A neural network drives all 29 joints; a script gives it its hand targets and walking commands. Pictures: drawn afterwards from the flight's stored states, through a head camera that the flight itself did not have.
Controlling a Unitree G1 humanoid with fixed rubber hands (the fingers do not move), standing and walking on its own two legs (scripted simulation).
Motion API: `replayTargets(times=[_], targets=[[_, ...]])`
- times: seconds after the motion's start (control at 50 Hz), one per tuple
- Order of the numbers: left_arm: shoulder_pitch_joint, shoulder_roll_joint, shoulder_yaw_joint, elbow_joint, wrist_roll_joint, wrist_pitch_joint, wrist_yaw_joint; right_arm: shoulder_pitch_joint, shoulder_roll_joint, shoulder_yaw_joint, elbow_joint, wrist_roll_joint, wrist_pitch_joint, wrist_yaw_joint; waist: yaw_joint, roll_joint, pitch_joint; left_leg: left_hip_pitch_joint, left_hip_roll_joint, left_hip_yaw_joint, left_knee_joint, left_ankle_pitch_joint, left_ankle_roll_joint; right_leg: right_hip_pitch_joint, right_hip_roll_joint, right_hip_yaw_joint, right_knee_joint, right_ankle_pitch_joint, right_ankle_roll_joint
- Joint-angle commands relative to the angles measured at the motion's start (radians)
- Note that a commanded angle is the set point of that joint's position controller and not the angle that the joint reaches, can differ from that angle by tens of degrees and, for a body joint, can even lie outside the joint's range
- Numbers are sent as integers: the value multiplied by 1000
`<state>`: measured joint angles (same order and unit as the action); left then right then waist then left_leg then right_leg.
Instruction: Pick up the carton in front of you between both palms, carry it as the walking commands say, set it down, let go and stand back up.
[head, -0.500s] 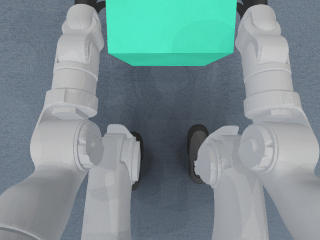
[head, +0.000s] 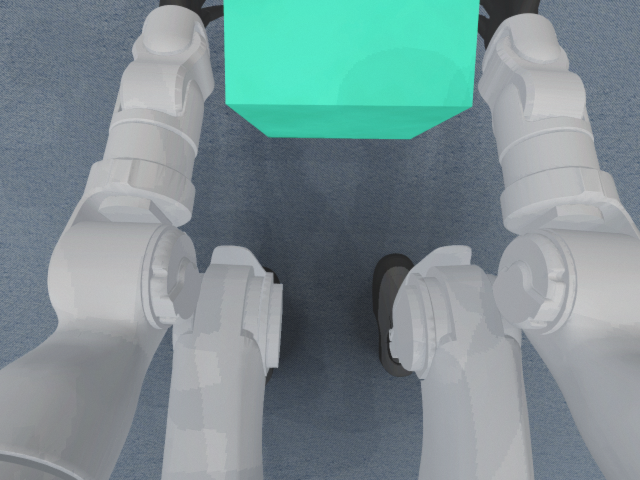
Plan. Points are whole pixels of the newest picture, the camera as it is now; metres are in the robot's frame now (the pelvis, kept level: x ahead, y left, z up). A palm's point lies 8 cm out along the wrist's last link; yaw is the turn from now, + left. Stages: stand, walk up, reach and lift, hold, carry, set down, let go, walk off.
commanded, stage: set down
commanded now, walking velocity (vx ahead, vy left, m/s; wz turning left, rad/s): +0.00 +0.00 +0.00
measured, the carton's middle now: (344, 35) +0.54 -0.01 -0.23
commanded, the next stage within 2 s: let go in 1.94 s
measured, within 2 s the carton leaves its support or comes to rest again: rests again in 0.16 s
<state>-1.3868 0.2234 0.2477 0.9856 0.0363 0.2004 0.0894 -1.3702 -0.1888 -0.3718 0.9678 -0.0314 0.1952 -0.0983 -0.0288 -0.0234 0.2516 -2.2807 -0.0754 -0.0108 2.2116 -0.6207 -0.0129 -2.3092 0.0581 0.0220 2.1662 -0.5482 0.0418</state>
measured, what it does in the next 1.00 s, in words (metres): stands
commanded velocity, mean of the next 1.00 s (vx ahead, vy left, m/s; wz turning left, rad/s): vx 0.00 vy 0.00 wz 0.00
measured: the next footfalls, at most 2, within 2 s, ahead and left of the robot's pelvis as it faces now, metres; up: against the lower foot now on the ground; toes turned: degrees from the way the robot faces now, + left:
none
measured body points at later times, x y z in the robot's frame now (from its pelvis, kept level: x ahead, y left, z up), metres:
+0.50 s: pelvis +0.00 +0.00 +0.00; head +0.36 +0.02 +0.25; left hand +0.56 +0.14 -0.17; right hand +0.55 -0.17 -0.17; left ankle +0.10 +0.11 -0.34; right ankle +0.12 -0.12 -0.34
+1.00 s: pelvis +0.00 +0.00 -0.01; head +0.36 +0.01 +0.25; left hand +0.57 +0.19 -0.16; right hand +0.55 -0.20 -0.17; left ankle +0.10 +0.11 -0.34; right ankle +0.12 -0.12 -0.34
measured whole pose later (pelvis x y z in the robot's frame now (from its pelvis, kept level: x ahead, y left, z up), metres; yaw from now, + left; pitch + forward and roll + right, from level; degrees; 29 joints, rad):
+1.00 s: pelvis +0.00 +0.00 -0.01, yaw +0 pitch +35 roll -1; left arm -1.44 0.43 0.04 1.10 -0.23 0.07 0.07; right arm -1.39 -0.35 -0.18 1.08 0.20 0.04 -0.12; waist -0.02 0.00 0.36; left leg -2.23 -0.08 -0.02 2.25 -0.64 -0.02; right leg -2.25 0.05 0.01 2.20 -0.57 0.04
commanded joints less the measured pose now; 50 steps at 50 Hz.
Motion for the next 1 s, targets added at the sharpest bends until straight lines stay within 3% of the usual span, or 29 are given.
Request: replayTargets(times=[0.0,0.26,0.52,0.58,0.62,0.66,0.7,0.78,0.84,0.9,0.98], targets=[[-526,-847,-299,-78,-61,-33,-264,-502,904,312,-46,70,-10,267,30,65,-953,432,-46,44,-199,280,13,499,71,-76,-110,264,-27],[-400,-743,-190,29,38,-9,-290,-467,798,249,37,37,-12,277,69,34,-726,350,-34,28,-189,213,32,440,80,-55,-109,199,-33],[-334,-589,-101,82,112,2,-279,-405,620,148,106,-22,-10,258,68,45,-599,382,-20,17,-194,153,23,404,69,-57,-114,112,-28],[-308,-428,-56,86,111,-20,-240,-366,462,97,110,-32,-31,223,63,47,-629,418,-6,23,-193,159,4,445,53,-66,-114,119,-11],[-258,-104,13,89,113,-54,-158,-282,143,13,123,-47,-64,146,59,51,-667,457,13,26,-199,164,-15,488,33,-70,-112,134,7],[-259,204,28,54,65,-108,-56,-253,-152,19,106,3,-115,51,55,47,-756,515,21,19,-194,205,-20,542,21,-68,-103,176,19],[-346,290,-12,35,-18,-138,-13,-307,-240,49,100,83,-149,4,44,63,-869,543,28,8,-173,280,-18,571,7,-61,-90,246,18],[-425,284,-154,-5,-182,-168,-10,-357,-293,139,84,184,-187,-13,-12,96,-998,588,45,-9,-138,381,-25,587,-16,-58,-63,357,-2],[-396,265,-222,11,-264,-165,-25,-338,-297,179,65,224,-191,-12,-43,85,-1063,595,50,-6,-134,398,-29,631,-26,-62,-64,390,-9],[-340,274,-230,31,-289,-155,-30,-290,-289,191,37,235,-181,-14,-41,69,-1136,600,48,8,-147,393,-27,696,-27,-69,-75,399,-9],[-267,296,-176,-17,-253,-140,-13,-222,-269,190,-47,231,-158,-23,-8,53,-1317,657,29,34,-191,394,-21,812,-17,-79,-111,416,-7]])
